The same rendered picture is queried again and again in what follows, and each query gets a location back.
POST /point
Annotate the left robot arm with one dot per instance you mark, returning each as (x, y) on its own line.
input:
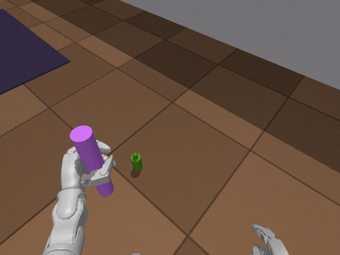
(69, 216)

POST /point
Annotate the left robot hand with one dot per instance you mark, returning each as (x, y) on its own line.
(75, 175)

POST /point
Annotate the right robot hand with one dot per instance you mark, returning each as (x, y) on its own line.
(274, 246)

